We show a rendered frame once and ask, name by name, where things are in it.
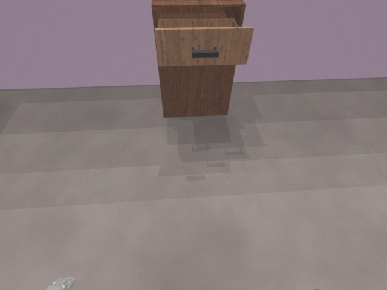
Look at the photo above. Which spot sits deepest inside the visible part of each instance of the left robot hand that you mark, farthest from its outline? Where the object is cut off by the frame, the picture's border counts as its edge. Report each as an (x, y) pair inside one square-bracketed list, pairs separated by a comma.
[(62, 284)]

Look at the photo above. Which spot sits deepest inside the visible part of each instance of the handle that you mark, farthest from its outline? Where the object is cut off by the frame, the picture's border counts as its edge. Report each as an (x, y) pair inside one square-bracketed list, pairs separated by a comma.
[(205, 53)]

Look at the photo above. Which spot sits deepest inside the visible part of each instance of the drawer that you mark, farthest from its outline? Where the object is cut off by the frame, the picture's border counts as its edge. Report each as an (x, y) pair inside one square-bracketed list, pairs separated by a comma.
[(176, 37)]

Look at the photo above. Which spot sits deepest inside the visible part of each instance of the cabinet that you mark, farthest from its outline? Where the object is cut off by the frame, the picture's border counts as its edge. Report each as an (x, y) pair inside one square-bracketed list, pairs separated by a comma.
[(193, 91)]

